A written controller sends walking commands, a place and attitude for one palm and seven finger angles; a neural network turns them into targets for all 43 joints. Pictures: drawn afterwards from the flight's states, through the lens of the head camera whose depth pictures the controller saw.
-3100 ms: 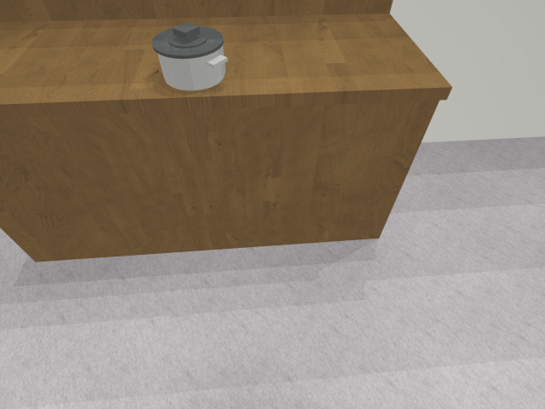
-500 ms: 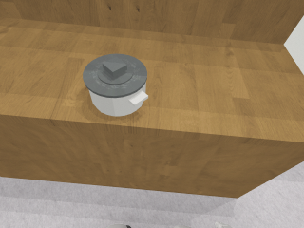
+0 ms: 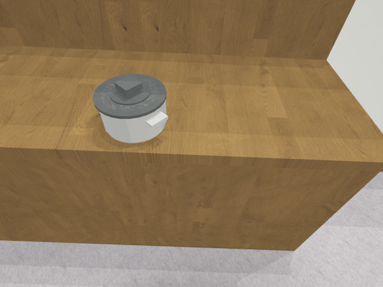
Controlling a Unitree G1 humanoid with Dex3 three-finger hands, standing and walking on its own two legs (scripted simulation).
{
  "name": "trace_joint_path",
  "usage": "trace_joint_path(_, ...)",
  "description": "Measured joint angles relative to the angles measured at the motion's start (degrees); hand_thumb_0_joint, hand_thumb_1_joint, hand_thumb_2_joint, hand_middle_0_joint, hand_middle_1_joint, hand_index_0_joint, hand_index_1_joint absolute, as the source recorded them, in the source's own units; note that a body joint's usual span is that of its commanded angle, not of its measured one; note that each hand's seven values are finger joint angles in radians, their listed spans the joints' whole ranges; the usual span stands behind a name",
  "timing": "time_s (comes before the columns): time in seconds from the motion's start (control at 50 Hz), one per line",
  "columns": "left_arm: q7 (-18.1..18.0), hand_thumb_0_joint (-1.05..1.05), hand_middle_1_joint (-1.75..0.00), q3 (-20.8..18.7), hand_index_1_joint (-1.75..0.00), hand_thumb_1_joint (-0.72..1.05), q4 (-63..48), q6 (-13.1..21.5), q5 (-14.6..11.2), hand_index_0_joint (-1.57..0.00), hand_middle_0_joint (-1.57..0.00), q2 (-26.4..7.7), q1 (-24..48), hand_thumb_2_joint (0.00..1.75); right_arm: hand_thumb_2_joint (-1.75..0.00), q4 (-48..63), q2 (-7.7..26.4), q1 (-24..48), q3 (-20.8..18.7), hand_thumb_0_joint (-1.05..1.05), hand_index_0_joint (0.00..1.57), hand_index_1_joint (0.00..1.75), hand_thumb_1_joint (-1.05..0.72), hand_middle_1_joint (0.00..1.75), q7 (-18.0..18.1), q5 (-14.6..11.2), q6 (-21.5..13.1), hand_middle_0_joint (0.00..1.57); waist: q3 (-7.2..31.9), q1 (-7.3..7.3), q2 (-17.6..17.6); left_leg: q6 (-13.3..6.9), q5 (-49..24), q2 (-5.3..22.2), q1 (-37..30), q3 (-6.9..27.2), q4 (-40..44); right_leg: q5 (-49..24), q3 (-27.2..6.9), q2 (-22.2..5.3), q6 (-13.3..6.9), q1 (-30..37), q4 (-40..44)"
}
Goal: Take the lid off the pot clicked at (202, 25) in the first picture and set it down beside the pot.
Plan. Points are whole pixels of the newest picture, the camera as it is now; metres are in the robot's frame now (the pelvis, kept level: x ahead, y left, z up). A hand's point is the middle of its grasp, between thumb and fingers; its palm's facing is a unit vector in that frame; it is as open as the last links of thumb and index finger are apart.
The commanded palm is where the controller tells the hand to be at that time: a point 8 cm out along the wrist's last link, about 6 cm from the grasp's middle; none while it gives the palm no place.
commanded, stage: come to a stop and stand still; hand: left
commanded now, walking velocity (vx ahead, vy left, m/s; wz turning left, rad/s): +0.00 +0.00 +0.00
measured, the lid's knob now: (128, 85) +0.55 +0.18 +0.14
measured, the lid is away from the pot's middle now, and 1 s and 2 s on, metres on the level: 0.00 0.00 0.00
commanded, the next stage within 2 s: look again from close up in 0.06 s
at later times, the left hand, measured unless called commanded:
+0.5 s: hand out of the picture +0.00 +0.19 -0.17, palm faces +0.03 -0.98 -0.18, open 7.4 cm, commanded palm none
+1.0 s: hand out of the picture +0.05 +0.19 -0.17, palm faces +0.03 -0.98 -0.19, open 7.4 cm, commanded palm none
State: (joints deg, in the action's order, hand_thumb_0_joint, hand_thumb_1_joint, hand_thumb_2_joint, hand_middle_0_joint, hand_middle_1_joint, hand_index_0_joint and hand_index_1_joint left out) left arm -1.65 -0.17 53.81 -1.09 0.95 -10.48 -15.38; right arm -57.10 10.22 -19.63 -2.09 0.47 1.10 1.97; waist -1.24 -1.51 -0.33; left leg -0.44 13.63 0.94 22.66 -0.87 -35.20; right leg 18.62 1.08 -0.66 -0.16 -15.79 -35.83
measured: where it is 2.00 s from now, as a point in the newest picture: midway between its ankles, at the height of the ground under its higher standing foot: outside the picture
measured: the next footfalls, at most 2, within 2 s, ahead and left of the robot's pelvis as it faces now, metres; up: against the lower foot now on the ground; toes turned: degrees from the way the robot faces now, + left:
none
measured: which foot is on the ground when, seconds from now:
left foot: down 0.00-1.00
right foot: down 0.00-1.00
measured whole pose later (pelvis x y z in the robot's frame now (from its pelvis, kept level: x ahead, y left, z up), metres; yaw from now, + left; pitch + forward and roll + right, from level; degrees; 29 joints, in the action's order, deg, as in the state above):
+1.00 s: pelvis +0.05 +0.01 +0.01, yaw +0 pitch +0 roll +0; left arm -1.7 -0.2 61.4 0.8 0.9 -10.7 -16.4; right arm -62.4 9.1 -12.0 -0.8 1.3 0.0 -1.3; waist -2.0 0.9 -1.7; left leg -0.9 11.0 -0.2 15.9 -1.0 -27.1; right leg 17.6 0.8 -1.6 1.3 -8.2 -26.1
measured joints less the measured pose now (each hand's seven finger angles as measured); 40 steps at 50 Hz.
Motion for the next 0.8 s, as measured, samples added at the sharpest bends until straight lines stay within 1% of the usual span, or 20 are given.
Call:
trace_joint_path(0.1,-0.01,0.01,-0.3,-0.06,-0.3,0.9,1.66,-0.25,-0.1,-0.2,-0.2,-0.02,-0.8,0.9,-0.9,-0.75,-1.39,-0.42,0.52,0.01,0.2,0.3,-0.91,0.3,0.06,-0.15,-0.89,0.19,0.1,-0.29,-0.06,0.02,-2.37,0.14,0.19,0.44,0.6,-0.4,0.14,0.32,0.31,-0.1,0.46)
trace_joint_path(0.26,-0.13,0.01,-0.3,-0.51,-0.3,0.91,3.6,0.24,-0.05,-0.2,-0.2,-0.1,-1.85,0.9,-0.9,-2.49,-3.05,1.1,0.95,0.01,0.2,0.3,-0.91,0.3,0.38,-0.24,-1.41,0.2,0.24,0.72,-0.4,-0.37,-3.72,-0.17,-0.29,0.81,2.49,-1.28,0.45,0.17,0.6,0.95,3.17)
trace_joint_path(0.36,-0.2,0.01,-0.3,-0.44,-0.3,0.91,5.09,0.97,0.02,-0.2,-0.2,0.05,-2.88,0.9,-0.9,-3.55,-2.26,2.57,0.67,0.02,0.2,0.3,-0.93,0.3,0.61,-0.55,-1.88,0.2,0.12,1.61,-0.56,-0.59,-4.44,-0.6,-1.63,0.68,4.79,-2.11,0.39,-0.25,1.11,2.32,5.58)
trace_joint_path(0.44,-0.2,0.0,-0.3,-0.26,-0.3,0.91,6.36,1.28,0.02,-0.2,-0.2,0.12,-3.7,0.9,-0.9,-3.61,-1.61,4.09,0.6,0.02,0.2,0.3,-0.93,0.3,0.6,-0.79,-2.38,0.2,-0.16,1.99,-0.85,-0.61,-4.47,-0.67,-2.68,0.37,5.84,-2.35,0.1,-0.35,1.35,3.32,6.78)
trace_joint_path(0.66,-0.01,0.0,-0.3,0.11,-0.3,0.91,7.99,1.64,0.06,-0.2,-0.2,0.19,-3.33,0.9,-0.9,-3.84,-1.21,7.35,1.03,0.01,0.2,0.3,-0.92,0.3,0.66,-1.09,-3.24,0.2,-0.42,2.67,-1.4,-0.66,-3.72,-0.9,-4.75,-0.04,7.06,-1.95,-0.26,-0.62,1.51,5.46,8.42)
trace_joint_path(0.8,-0.05,0.0,-0.3,0.07,-0.3,0.91,7.84,1.85,0.06,-0.2,-0.2,0.05,-2.25,0.9,-0.9,-4.27,-1.26,8.11,1.17,0.0,0.2,0.3,-0.92,0.3,0.7,-1.12,-3.35,0.2,-0.39,2.69,-1.42,-0.61,-3.22,-1.07,-5.75,-0.11,7.5,-1.51,-0.3,-0.8,1.52,6.51,8.98)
